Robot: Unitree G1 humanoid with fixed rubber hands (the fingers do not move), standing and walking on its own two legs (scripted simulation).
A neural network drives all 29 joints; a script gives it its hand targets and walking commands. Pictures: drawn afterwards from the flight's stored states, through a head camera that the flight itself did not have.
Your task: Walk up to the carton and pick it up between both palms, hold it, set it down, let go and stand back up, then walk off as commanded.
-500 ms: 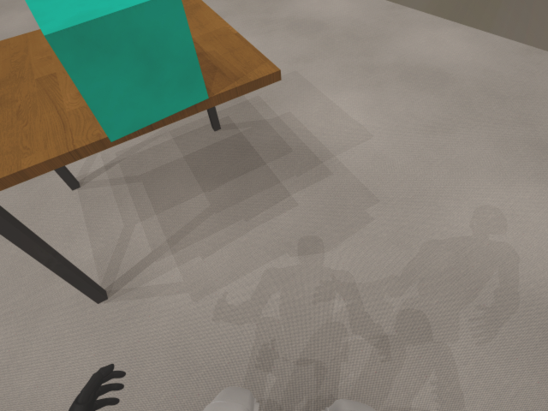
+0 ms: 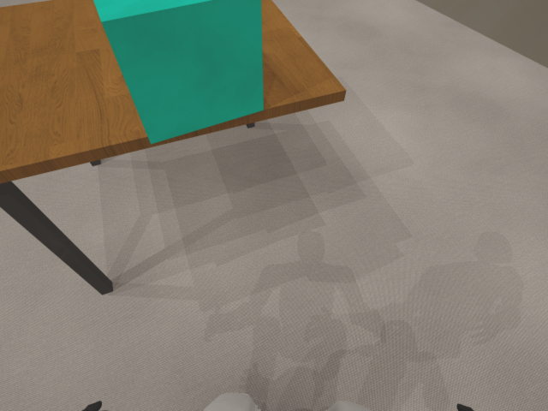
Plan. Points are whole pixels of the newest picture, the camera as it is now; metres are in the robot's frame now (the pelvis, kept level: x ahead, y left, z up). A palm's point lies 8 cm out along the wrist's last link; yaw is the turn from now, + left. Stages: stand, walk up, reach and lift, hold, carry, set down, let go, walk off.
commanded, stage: walk up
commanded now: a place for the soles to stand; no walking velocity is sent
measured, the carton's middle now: (179, 41) +0.81 +0.25 +0.09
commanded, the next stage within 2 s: none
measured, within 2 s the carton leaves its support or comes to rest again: neither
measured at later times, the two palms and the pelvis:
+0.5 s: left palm (17, 404) +0.13 +0.38 -0.08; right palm (417, 380) +0.18 -0.21 -0.13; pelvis +0.06 +0.06 +0.00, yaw +7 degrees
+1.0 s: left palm out of the picture +0.02 +0.44 -0.12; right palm (401, 407) +0.14 -0.15 -0.06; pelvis +0.00 +0.14 +0.02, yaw +14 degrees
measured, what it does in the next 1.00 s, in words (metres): steps to the left: right foot, then left foot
